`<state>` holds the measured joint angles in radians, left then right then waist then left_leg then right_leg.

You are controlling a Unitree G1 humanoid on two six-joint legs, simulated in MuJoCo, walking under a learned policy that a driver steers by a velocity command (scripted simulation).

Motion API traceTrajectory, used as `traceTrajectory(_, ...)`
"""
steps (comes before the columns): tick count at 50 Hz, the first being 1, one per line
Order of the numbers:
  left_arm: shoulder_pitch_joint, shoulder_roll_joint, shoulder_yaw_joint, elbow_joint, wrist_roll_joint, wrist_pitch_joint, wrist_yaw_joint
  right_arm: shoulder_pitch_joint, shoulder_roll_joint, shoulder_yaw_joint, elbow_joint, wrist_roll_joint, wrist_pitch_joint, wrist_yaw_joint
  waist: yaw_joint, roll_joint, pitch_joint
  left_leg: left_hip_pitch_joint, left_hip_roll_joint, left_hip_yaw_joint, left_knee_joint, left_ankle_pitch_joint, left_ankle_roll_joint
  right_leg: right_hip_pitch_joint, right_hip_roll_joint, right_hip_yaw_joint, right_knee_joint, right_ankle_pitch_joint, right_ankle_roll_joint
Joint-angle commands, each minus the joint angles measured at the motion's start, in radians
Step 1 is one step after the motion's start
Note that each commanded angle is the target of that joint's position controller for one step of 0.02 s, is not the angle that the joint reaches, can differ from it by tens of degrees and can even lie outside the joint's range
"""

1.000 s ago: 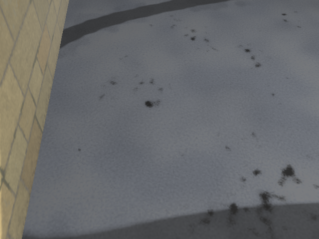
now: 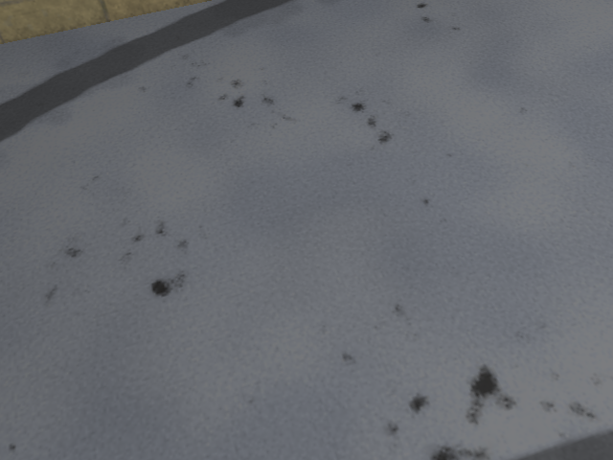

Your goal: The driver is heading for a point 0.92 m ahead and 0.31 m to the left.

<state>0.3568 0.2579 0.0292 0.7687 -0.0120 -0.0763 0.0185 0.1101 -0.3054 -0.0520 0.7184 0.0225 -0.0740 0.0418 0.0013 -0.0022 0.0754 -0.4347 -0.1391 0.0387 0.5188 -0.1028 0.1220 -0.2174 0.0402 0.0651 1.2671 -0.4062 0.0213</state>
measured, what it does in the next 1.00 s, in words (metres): walks ahead, turning left: right foot, then left foot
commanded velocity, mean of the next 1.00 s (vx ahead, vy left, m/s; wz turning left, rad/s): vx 0.50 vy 0.00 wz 0.56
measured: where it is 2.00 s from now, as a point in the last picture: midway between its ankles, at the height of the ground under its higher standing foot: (196, 297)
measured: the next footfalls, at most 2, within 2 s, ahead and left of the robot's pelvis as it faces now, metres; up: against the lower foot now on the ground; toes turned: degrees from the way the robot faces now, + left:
right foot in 0.34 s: +0.39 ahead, -0.16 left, +0.00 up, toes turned +18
left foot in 0.86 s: +0.55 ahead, +0.20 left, +0.00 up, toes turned +33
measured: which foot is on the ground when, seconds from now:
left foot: down 0.00-0.34, up 0.36-0.84, down 0.86-1.00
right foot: up 0.00-0.32, down 0.34-0.86, up 0.88-1.00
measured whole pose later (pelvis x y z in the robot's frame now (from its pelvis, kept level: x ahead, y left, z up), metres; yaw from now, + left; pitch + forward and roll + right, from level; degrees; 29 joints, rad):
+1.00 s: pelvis +0.51 +0.10 +0.01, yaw +37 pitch +2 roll -1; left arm 0.23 0.30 0.05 0.73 0.00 -0.11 0.01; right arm 0.21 -0.29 -0.07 0.64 0.02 -0.04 0.04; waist 0.01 -0.02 0.06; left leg -0.38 -0.10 -0.01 0.53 -0.18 0.10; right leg -0.43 -0.07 0.05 1.21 -0.37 0.02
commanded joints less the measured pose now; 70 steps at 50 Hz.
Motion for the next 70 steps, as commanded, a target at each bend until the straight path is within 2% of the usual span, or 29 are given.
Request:
traceTrajectory(1, -0.072, 0.165, 0.041, -0.149, -0.004, -0.058, 0.0, 0.07, -0.112, -0.03, -0.059, -0.015, -0.004, -0.024, -0.004, -0.06, -0.088, 0.324, 0.311, -0.507, -0.317, -0.067, 0.211, -0.402, -0.107, 0.075, 0.052, 0.07, -0.018)
traceTrajectory(4, -0.02, 0.121, 0.034, -0.143, 0.024, -0.027, -0.006, 0.049, -0.097, -0.029, -0.079, -0.015, -0.003, -0.024, 0.049, 0.016, -0.055, 0.108, 0.255, -0.398, -0.353, 0.066, 0.225, -0.328, -0.142, 0.03, -0.077, 0.093, 0.021)
traceTrajectory(7, -0.132, 0.077, 0.01, -0.191, 0.05, -0.027, 0.002, 0.077, -0.135, -0.041, -0.07, -0.011, -0.004, -0.041, 0.019, 0.032, -0.048, -0.014, 0.188, -0.29, -0.324, 0.114, 0.18, -0.274, -0.131, -0.015, -0.339, 0.255, 0.062)
traceTrajectory(11, -0.28, 0.08, 0.008, -0.226, 0.017, -0.034, -0.006, 0.176, -0.154, -0.05, -0.046, 0.01, 0.018, -0.05, -0.065, 0.072, -0.095, 0.039, 0.179, -0.33, -0.248, -0.055, 0.118, -0.184, -0.059, -0.008, -0.623, 0.466, 0.084)
traceTrajectory(14, -0.287, 0.13, 0.031, -0.235, -0.002, -0.045, -0.014, 0.199, -0.141, -0.05, -0.046, 0.013, 0.03, -0.053, -0.054, 0.096, -0.112, 0.148, 0.218, -0.446, -0.142, -0.18, 0.086, -0.161, -0.052, 0.035, -0.723, 0.387, 0.062)
traceTrajectory(16, -0.194, 0.151, 0.054, -0.212, -0.004, -0.053, -0.016, 0.194, -0.11, -0.043, -0.053, 0.003, 0.033, -0.05, 0.006, 0.112, -0.133, 0.151, 0.206, -0.467, -0.028, -0.192, 0.045, -0.03, -0.049, 0.016, -0.775, 0.314, 0.012)
traceTrajectory(17, -0.094, 0.183, 0.068, -0.203, 0.006, -0.058, -0.009, 0.207, -0.05, -0.024, -0.059, -0.003, 0.028, -0.045, 0.055, 0.077, -0.195, 0.093, 0.159, -0.415, 0.147, -0.233, 0.004, 0.131, -0.138, 0.083, -0.797, 0.257, -0.043)
traceTrajectory(18, 0.034, 0.24, 0.081, -0.193, 0.015, -0.053, -0.002, 0.268, 0.041, 0.003, -0.068, -0.024, 0.024, -0.041, 0.069, -0.123, -0.316, -0.042, 0.066, -0.271, 0.496, -0.498, -0.052, 0.356, -0.35, 0.316, -0.817, 0.209, -0.11)
traceTrajectory(19, 0.081, 0.302, 0.095, -0.158, 0.029, -0.042, -0.018, 0.351, -0.003, 0.001, -0.115, 0.021, 0.012, -0.038, 0.015, -0.432, -0.342, -0.358, 0.046, -0.198, 0.732, -0.529, -0.076, 0.474, -0.513, 0.827, -0.969, -0.152, -0.256)
traceTrajectory(20, 0.03, 0.201, 0.078, -0.182, 0.02, -0.042, -0.022, 0.297, -0.102, -0.023, -0.085, 0.03, 0.019, -0.048, 0.054, -0.223, -0.227, -0.42, 0.113, -0.224, 0.842, -0.407, -0.098, 0.397, -0.46, 0.769, -1.008, -0.295, -0.233)
traceTrajectory(22, -0.043, 0.139, 0.055, -0.183, 0.024, -0.035, -0.016, 0.16, -0.111, -0.034, -0.106, 0.002, 0.03, -0.048, 0.058, -0.076, -0.104, -0.382, 0.166, -0.19, 0.822, -0.229, -0.114, 0.225, -0.354, 0.42, -0.993, 0.008, -0.173)
traceTrajectory(26, -0.065, 0.098, 0.047, -0.133, 0.021, -0.041, -0.011, 0.137, -0.052, -0.034, -0.12, 0.005, 0.045, -0.031, 0.025, -0.128, -0.066, -0.307, 0.212, -0.149, 0.709, -0.148, -0.13, 0.126, -0.274, 0.145, -1.051, 0.298, -0.169)
traceTrajectory(38, -0.012, 0.21, 0.083, -0.013, -0.007, -0.01, 0.001, -0.133, -0.011, -0.012, -0.205, 0.005, 0.04, 0.024, 0.076, -0.071, 0.009, -0.248, 0.208, -0.022, 0.172, 0.05, -0.084, 0.245, -0.323, -0.162, -1.068, 0.541, -0.147)
traceTrajectory(41, -0.024, 0.256, 0.098, -0.005, -0.019, 0.005, 0.006, -0.055, -0.065, -0.04, -0.203, -0.005, 0.048, 0.025, 0.004, -0.107, -0.067, -0.051, 0.118, 0.061, 0.13, -0.084, -0.016, 0.282, -0.318, -0.231, -0.87, 1.013, -0.117)
traceTrajectory(42, -0.038, 0.263, 0.1, -0.008, -0.024, 0.012, 0.008, 0.082, -0.103, -0.064, -0.169, -0.004, 0.052, 0.02, -0.078, -0.094, -0.139, 0.133, 0.073, 0.081, 0.073, -0.052, 0.018, 0.243, -0.294, -0.261, -0.692, 1.1, -0.097)
traceTrajectory(43, -0.029, 0.238, 0.089, -0.019, -0.018, 0.01, 0.012, 0.261, -0.163, -0.097, -0.123, 0.001, 0.06, 0.003, -0.16, -0.051, -0.226, 0.425, 0.07, 0.021, 0.041, -0.007, 0.059, 0.066, -0.256, -0.272, -0.441, 0.972, -0.062)
traceTrajectory(44, 0.02, 0.096, 0.047, -0.058, 0.039, 0.0, 0.005, 0.306, -0.26, -0.111, -0.107, 0.012, 0.064, -0.019, -0.094, 0.22, -0.283, 0.718, 0.315, -0.39, 0.02, 0.011, 0.159, -0.313, -0.128, -0.26, -0.084, 0.05, -0.01)
traceTrajectory(45, 0.033, 0.105, 0.03, -0.104, 0.02, -0.037, -0.006, 0.303, -0.279, -0.101, -0.154, 0.002, 0.041, -0.011, -0.079, 0.265, -0.491, 0.871, 0.482, -0.92, -0.172, -0.257, 0.336, -0.525, 0.003, -0.012, 0.142, -0.231, 0.006)
traceTrajectory(46, -0.095, 0.193, 0.053, -0.126, -0.021, -0.058, -0.015, 0.289, -0.196, -0.082, -0.142, -0.004, 0.028, -0.006, -0.126, 0.129, -0.39, 0.811, 0.45, -0.82, -0.231, -0.289, 0.267, -0.626, -0.056, 0.052, 0.158, -0.118, -0.006)
traceTrajectory(47, -0.138, 0.189, 0.048, -0.141, -0.026, -0.07, -0.015, 0.242, -0.163, -0.071, -0.135, -0.002, 0.018, -0.008, -0.098, 0.097, -0.255, 0.663, 0.411, -0.673, -0.237, -0.222, 0.228, -0.632, -0.094, 0.032, 0.081, -0.017, -0.022)
traceTrajectory(48, -0.139, 0.177, 0.048, -0.124, -0.001, -0.073, -0.005, 0.171, -0.14, -0.062, -0.144, -0.002, 0.014, -0.01, -0.047, 0.008, -0.19, 0.509, 0.365, -0.569, -0.233, -0.11, 0.189, -0.563, -0.136, 0.031, -0.001, 0.054, -0.02)
traceTrajectory(49, -0.127, 0.184, 0.055, -0.12, 0.02, -0.067, -0.001, 0.123, -0.116, -0.054, -0.153, -0.009, 0.012, -0.011, -0.009, 0.017, -0.156, 0.4, 0.329, -0.499, -0.244, 0.009, 0.176, -0.494, -0.155, 0.034, -0.069, 0.093, -0.011)
traceTrajectory(52, -0.11, 0.156, 0.052, -0.113, 0.033, -0.035, -0.005, 0.109, -0.106, -0.049, -0.141, -0.014, 0.006, -0.023, 0.026, 0.043, -0.133, 0.261, 0.291, -0.411, -0.284, 0.176, 0.184, -0.416, -0.16, 0.014, -0.159, 0.141, 0.022)
traceTrajectory(60, -0.378, 0.103, 0.028, -0.188, 0.025, -0.038, -0.023, 0.234, -0.153, -0.055, -0.052, -0.003, 0.026, -0.064, -0.064, 0.075, -0.067, 0.195, 0.217, -0.35, -0.267, 0.017, 0.096, -0.358, -0.066, 0.003, -0.649, 0.506, 0.061)
traceTrajectory(64, -0.428, 0.118, 0.032, -0.202, 0.017, -0.055, -0.051, 0.296, -0.133, -0.045, -0.004, -0.004, 0.036, -0.067, -0.093, 0.098, -0.052, 0.321, 0.274, -0.402, -0.187, 0.024, 0.083, -0.351, -0.061, 0.005, -0.75, 0.486, 0.021)
traceTrajectory(67, -0.369, 0.142, 0.042, -0.191, 0.024, -0.055, -0.057, 0.294, -0.143, -0.045, 0.009, -0.01, 0.035, -0.063, -0.057, 0.141, -0.057, 0.431, 0.322, -0.403, -0.108, 0.305, 0.055, -0.29, -0.034, -0.037, -0.795, 0.34, -0.055)
traceTrajectory(68, -0.274, 0.17, 0.059, -0.164, 0.027, -0.058, -0.053, 0.281, -0.136, -0.04, 0.007, -0.011, 0.034, -0.06, -0.005, 0.131, -0.119, 0.445, 0.285, -0.355, 0.008, 0.502, 0.036, -0.159, -0.009, -0.067, -0.828, 0.352, -0.094)
traceTrajectory(69, -0.136, 0.205, 0.069, -0.142, 0.045, -0.063, -0.05, 0.265, -0.109, -0.025, -0.011, -0.02, 0.034, -0.059, 0.064, 0.101, -0.247, 0.345, 0.238, -0.316, 0.224, 0.524, 0.001, 0.102, -0.094, 0.017, -0.779, 0.47, -0.16)
traceTrajectory(70, -0.002, 0.288, 0.09, -0.121, 0.068, -0.064, -0.047, 0.354, -0.053, -0.002, -0.021, -0.019, 0.022, -0.059, 0.074, -0.109, -0.414, 0.016, 0.093, -0.225, 0.619, 0.19, -0.083, 0.497, -0.308, 0.36, -0.746, 0.637, -0.328)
